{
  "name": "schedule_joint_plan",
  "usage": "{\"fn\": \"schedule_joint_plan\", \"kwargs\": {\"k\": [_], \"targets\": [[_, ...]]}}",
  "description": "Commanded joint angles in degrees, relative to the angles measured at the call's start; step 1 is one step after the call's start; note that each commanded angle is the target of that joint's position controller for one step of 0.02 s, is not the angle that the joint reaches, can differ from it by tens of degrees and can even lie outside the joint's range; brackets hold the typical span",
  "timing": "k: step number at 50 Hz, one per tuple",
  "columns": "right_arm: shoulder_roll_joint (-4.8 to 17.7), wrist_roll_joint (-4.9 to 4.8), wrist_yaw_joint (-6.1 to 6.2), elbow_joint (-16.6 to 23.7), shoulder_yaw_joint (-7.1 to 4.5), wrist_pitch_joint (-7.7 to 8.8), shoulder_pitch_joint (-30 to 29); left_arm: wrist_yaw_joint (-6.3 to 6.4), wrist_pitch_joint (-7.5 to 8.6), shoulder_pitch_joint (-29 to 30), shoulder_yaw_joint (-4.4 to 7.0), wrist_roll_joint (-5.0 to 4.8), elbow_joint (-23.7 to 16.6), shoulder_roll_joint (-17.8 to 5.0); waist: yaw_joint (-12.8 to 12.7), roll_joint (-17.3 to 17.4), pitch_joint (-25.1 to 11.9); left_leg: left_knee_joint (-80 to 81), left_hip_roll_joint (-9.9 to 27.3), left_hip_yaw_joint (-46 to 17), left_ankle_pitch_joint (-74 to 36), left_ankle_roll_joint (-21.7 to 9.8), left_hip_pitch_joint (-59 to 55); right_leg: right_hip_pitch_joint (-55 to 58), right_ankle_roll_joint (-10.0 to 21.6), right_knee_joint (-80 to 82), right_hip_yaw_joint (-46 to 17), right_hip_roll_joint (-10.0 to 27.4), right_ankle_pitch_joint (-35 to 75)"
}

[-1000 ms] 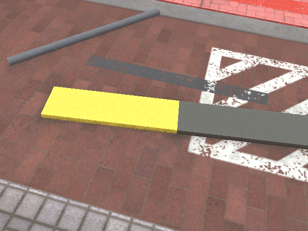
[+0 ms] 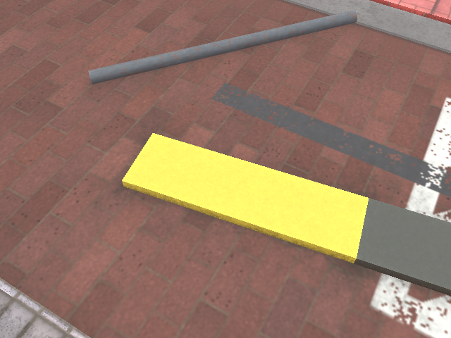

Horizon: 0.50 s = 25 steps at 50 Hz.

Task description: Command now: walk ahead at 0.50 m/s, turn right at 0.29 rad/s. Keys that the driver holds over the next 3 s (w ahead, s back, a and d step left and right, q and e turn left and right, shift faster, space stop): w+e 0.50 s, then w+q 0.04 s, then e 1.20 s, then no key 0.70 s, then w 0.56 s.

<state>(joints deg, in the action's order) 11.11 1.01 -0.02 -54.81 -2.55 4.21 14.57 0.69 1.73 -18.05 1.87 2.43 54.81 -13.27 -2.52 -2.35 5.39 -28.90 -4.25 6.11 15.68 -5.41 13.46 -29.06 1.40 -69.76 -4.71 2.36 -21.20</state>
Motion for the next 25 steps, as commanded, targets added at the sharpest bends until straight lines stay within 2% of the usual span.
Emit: {"fn": "schedule_joint_plan", "kwargs": {"k": [1, 2, 3, 4, 5, 6, 7, 8, 9, 10, 12, 13, 15, 16, 17, 18, 19, 20, 21, 22, 23, 24, 25], "targets": [[9.48, -0.1, 0.65, 0.98, -2.29, 2.13, 3.7, -1.64, -0.63, -1.62, 0.58, 1.11, -3.53, -2.7, 0.01, 5.52, -2.92, 12.96, 21.57, -13.01, -38.06, -10.0, 1.88, -0.42, -0.96, 10.23, 0.72, 3.17, 8.87], [9.06, -0.31, 0.15, 1.66, -2.25, 2.31, 2.01, -1.99, -0.65, -2.14, 0.4, 0.43, -3.23, -2.31, -0.97, 6.14, -4.99, 11.97, 19.09, -8.44, -39.05, -8.7, 4.03, 2.94, -0.04, 11.38, 3.5, 1.98, 15.68], [8.85, -0.03, -0.16, 1.41, -2.3, 2.43, 1.91, -2.24, -0.93, -2.29, 0.77, 0.28, -2.52, -2.87, -1.16, 7.55, -5.82, 10.39, 19.43, -7.37, -39.08, -7.61, 3.35, 3.21, 1.31, 9.11, 3.71, 1.97, 20.62], [6.37, -0.41, -0.31, 0.88, -1.78, 2.61, 3.29, -2.5, -0.68, 1.63, 1.14, -0.31, -3.86, -3.45, -0.44, 5.49, -4.36, 10.54, 16.86, -5.45, -33.48, -6.29, 2.72, 0.45, 2.54, 13.1, 3.15, 2.14, 28.15], [4.88, -0.72, 0.24, -1.01, -1.45, 2.89, 5.68, -2.71, -0.33, 6.69, 1.55, -0.28, -5.44, -4.12, 1.13, 6.47, -2.7, 9.23, 17.46, -6.76, -25.68, -5.17, -3.09, -6.33, 3.45, 15.79, 0.25, 3.14, 32.6], [5.05, -0.65, 0.49, -0.75, -1.42, 2.89, 5.49, -3.29, 0.11, 8.69, 1.62, -0.96, -5.9, -3.82, 1.4, 4.95, -1.22, 8.82, 15.29, -4.31, -15.81, -4.0, -1.98, -6.35, 3.79, 23.16, 0.51, 2.61, 38.77], [5.88, -0.06, 0.91, -1.03, -1.57, 3.25, 4.97, -3.48, 0.4, 10.99, 1.75, -0.79, -6.58, -4.52, 1.68, 6.15, -0.78, 6.52, 15.98, -4.56, -9.88, -2.96, -3.35, -6.24, 3.64, 27.06, -0.56, 2.6, 45.12], [5.72, 0.48, 1.28, -1.32, -1.4, 3.19, 6.0, -3.85, 0.56, 13.03, 1.75, -0.76, -7.16, -4.19, 2.76, 5.48, -1.05, 5.02, 16.67, -4.35, -6.21, -2.79, -4.26, -6.12, 3.64, 29.2, -0.17, 2.07, 47.93], [5.66, 0.92, 1.5, -1.36, -1.14, 2.88, 7.43, -4.35, 0.44, 15.64, 1.53, -0.75, -8.07, -3.51, 3.97, 4.17, -0.02, 3.66, 17.83, -4.25, -2.72, -2.83, -4.86, -6.33, 3.56, 32.49, -0.13, 2.14, 48.44], [6.08, 1.11, 1.83, -1.66, -1.14, 2.83, 8.97, -4.72, 0.3, 18.61, 1.41, -1.13, -8.88, -2.69, 5.52, 3.93, 1.36, 2.89, 18.58, -4.5, 0.3, -3.04, -5.07, -6.31, 3.55, 35.26, 0.92, 2.09, 49.0], [6.15, 1.83, 2.43, -2.85, -0.71, 2.55, 13.13, -4.89, 0.26, 25.31, 0.98, -0.86, -10.66, -1.97, 9.32, 2.27, 5.1, -0.66, 19.51, -5.45, 2.57, -3.16, -7.49, -9.32, 3.0, 39.31, 2.95, 1.72, 47.16], [6.09, 2.2, 2.85, -3.34, -0.5, 2.31, 15.16, -5.37, 0.2, 27.31, 0.73, -0.65, -11.6, -1.5, 10.75, 1.67, 6.76, -2.15, 19.53, -5.42, 2.57, -3.09, -8.32, -10.13, 2.88, 41.57, 3.89, 1.65, 46.03], [6.18, 2.17, 3.35, -3.79, -0.23, 1.78, 16.4, -6.16, 0.76, 28.44, 0.37, -0.25, -11.3, -1.14, 11.89, 0.85, 8.42, -6.19, 19.65, -4.09, -0.86, -2.35, -8.87, -7.56, 3.54, 46.74, 5.39, 2.15, 45.28], [6.95, 2.17, 3.4, -4.23, -0.33, 1.15, 16.39, -5.89, 0.8, 27.2, 0.27, -0.01, -9.99, -1.32, 11.45, 1.18, 8.04, -9.88, 19.71, -3.42, -4.83, -2.33, -9.68, -5.29, 4.27, 48.52, 6.47, 2.49, 43.24], [7.24, 2.08, 3.28, -4.4, -0.3, 0.67, 16.81, -5.53, 0.89, 23.47, 0.58, 0.46, -8.42, -2.39, 10.03, 0.19, 6.27, -15.81, 19.65, -2.46, -11.04, -2.35, -10.12, -0.86, 5.05, 49.54, 7.97, 1.69, 39.82], [8.27, 1.93, 3.03, -4.7, -0.47, 0.13, 17.18, -4.72, 0.69, 16.97, 1.17, 0.68, -5.76, -3.55, 7.57, 0.82, 1.81, -25.42, 18.99, -0.76, -20.52, -2.33, -10.21, 6.62, 5.79, 48.14, 11.18, -0.87, 35.96], [9.13, 1.26, 2.59, -4.59, -0.63, -0.17, 16.99, -4.08, 0.75, 6.83, 2.15, 1.09, -2.14, -5.51, 2.98, 0.22, -4.21, -38.77, 16.97, 1.41, -24.97, -1.62, -5.51, 20.43, 6.93, 47.69, 13.97, -3.55, 35.27], [8.42, 0.42, 2.1, -5.01, -0.78, -0.16, 18.29, -3.75, 0.9, -2.0, 3.59, 2.02, 1.27, -9.19, -1.14, -3.11, -9.59, -56.6, 13.34, 4.56, -6.73, 0.14, 7.08, 37.88, 8.42, 45.97, 12.0, -1.84, 41.36], [5.83, -2.06, 1.67, -3.65, -0.92, 0.03, 21.77, -4.03, 0.82, -9.23, 5.36, 1.46, 1.47, -15.1, -2.54, -15.13, -23.03, -86.15, 8.26, 3.04, 37.1, 3.71, 33.18, 68.52, 18.12, 22.76, -5.17, 14.97, 78.22], [9.64, -3.0, 1.15, 0.68, -0.97, 0.7, 14.24, -3.15, -0.08, -16.82, 5.57, -1.36, 0.39, -15.09, -9.08, -5.42, -34.61, -90.16, 8.95, -3.93, 31.52, 4.32, 42.19, 74.15, 24.11, 26.95, -17.43, 21.63, 68.81], [7.83, -2.93, 0.86, 5.7, -0.26, 1.64, 4.22, -0.92, -1.39, -17.96, 5.58, -0.19, 0.01, -17.18, -9.64, -5.72, -31.82, -86.1, 7.56, -4.53, 25.43, 4.85, 51.38, 70.55, 24.37, 40.48, -26.56, 22.67, 35.78], [7.16, -0.52, 1.07, 6.15, 0.02, 1.71, -1.31, 0.62, -2.18, -11.41, 5.1, -0.15, -0.43, -13.52, -7.03, 1.39, -20.72, -78.6, 9.74, -4.6, 18.89, 4.85, 52.62, 57.44, 20.8, 47.8, -25.7, 19.26, 20.14], [6.46, 1.1, 0.96, 6.37, 0.13, 0.81, -1.97, 1.28, -1.82, -7.16, 4.53, -0.83, -0.99, -11.94, -4.09, 2.71, -14.48, -74.11, 10.49, -4.75, 17.38, 5.22, 48.8, 45.6, 20.57, 49.21, -24.69, 19.03, 21.86]]}}
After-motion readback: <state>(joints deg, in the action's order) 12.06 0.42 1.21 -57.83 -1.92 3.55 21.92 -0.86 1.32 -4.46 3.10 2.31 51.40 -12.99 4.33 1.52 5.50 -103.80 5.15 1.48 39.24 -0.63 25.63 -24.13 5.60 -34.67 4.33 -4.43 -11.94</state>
